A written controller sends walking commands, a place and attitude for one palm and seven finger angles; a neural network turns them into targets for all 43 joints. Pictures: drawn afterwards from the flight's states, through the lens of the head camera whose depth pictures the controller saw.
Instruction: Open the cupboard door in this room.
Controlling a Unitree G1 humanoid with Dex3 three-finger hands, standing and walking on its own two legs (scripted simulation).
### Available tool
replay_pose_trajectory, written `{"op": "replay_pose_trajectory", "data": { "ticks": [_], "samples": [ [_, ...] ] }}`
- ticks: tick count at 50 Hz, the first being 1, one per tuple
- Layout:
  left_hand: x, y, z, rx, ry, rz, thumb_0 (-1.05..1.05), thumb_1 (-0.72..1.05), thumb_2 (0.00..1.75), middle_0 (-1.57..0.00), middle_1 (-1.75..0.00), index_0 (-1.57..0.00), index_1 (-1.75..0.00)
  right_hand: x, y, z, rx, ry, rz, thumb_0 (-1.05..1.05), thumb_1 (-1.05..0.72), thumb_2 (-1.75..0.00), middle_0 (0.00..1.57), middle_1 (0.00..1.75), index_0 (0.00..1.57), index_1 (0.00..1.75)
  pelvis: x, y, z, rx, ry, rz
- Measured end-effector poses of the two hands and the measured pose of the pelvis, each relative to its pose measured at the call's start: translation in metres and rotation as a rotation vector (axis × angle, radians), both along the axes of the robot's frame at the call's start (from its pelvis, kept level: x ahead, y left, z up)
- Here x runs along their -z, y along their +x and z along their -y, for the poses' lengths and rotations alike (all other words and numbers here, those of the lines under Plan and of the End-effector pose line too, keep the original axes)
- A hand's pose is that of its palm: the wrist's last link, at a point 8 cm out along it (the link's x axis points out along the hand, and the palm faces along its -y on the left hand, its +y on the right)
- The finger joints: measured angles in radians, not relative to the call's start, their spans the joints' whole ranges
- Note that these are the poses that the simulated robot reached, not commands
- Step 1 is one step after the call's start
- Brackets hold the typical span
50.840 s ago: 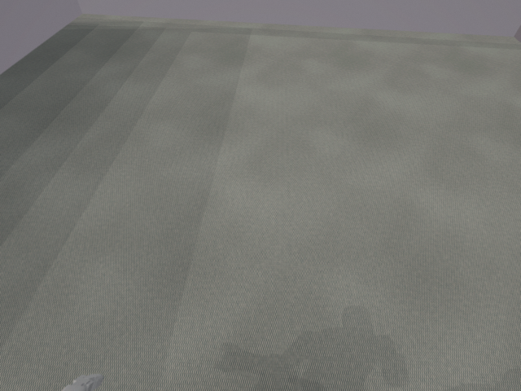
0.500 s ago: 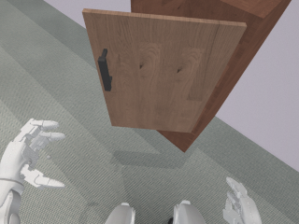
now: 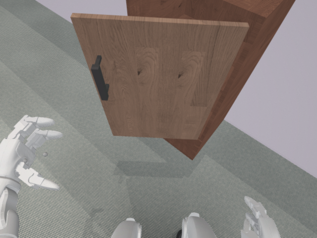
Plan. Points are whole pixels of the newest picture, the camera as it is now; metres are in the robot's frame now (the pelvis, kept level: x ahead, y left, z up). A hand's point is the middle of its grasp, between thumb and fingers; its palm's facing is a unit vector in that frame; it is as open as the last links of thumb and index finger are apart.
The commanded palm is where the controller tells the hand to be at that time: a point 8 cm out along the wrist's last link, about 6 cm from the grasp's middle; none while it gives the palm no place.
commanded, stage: raise the hand with hooked fingers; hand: left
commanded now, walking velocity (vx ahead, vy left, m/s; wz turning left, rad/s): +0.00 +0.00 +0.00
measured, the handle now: (102, 79) +0.53 +0.20 +0.04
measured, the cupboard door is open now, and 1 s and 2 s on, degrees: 38 38 38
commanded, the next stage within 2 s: move the hooked fingers beside the handle in 0.30 s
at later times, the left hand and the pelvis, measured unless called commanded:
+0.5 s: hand (47, 156) +0.28 +0.27 +0.05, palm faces +0.02 -1.00 -0.04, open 14.0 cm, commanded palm +0.27 +0.31 +0.05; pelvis +0.00 +0.00 +0.00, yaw +0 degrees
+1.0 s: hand (57, 130) +0.35 +0.27 +0.04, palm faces +0.02 -1.00 -0.02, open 14.0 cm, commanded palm +0.33 +0.32 +0.04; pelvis -0.01 +0.00 -0.01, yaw -1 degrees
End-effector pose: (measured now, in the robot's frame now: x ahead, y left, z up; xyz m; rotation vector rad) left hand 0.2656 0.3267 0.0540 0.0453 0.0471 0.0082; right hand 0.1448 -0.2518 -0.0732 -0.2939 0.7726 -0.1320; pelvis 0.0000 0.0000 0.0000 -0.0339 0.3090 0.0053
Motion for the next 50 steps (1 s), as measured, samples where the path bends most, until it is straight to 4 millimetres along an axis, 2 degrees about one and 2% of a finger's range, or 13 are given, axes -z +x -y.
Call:
{"op": "replay_pose_trajectory", "data": {
  "ticks": [24,36,50],
  "samples": [
    [0.004,-0.005,0.003,-0.008,-0.008,0.008,-0.01,-0.5,0.3,-0.3,-1.2,-0.3,-1.2,0.001,0.003,-0.003,-0.006,0.003,0.013,0.01,-0.9,-0.9,0.2,0.3,0.2,0.3,0.001,-0.004,0.002,-0.006,-0.001,0.009],
    [0.007,0.034,0.015,0.022,-0.017,0.015,-0.02,-0.5,0.3,-0.3,-1.2,-0.3,-1.2,0.009,-0.007,-0.003,0.011,-0.007,-0.026,0.01,-0.9,-0.9,0.2,0.3,0.2,0.3,0.005,-0.008,0.0,-0.003,0.002,-0.006],
    [0.01,0.066,0.003,-0.008,-0.023,0.01,-0.01,-0.5,0.3,-0.3,-1.2,-0.3,-1.2,0.017,-0.039,0.01,0.069,-0.028,-0.152,0.01,-0.9,-0.9,0.2,0.3,0.2,0.3,0.005,-0.006,0.0,0.011,0.001,-0.032]
  ]
}}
